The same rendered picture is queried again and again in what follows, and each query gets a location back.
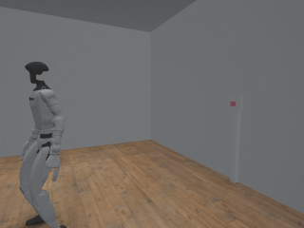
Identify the left robot thigh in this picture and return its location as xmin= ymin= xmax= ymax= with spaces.
xmin=29 ymin=143 xmax=51 ymax=205

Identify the robot thigh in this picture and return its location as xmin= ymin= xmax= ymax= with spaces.
xmin=29 ymin=143 xmax=51 ymax=205
xmin=19 ymin=141 xmax=40 ymax=192

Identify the left robot forearm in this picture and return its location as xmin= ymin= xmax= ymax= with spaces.
xmin=49 ymin=116 xmax=65 ymax=155

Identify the left robot hand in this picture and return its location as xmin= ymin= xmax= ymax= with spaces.
xmin=43 ymin=155 xmax=61 ymax=182

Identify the right robot forearm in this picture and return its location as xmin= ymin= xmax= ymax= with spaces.
xmin=28 ymin=124 xmax=40 ymax=142

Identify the panel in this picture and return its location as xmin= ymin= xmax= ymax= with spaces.
xmin=227 ymin=96 xmax=243 ymax=183

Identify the left robot upper arm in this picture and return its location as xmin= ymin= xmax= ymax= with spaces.
xmin=39 ymin=89 xmax=65 ymax=126

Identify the right robot thigh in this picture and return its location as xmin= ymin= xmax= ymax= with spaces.
xmin=19 ymin=141 xmax=40 ymax=192

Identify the right robot hand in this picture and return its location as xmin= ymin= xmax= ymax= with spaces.
xmin=20 ymin=141 xmax=34 ymax=161

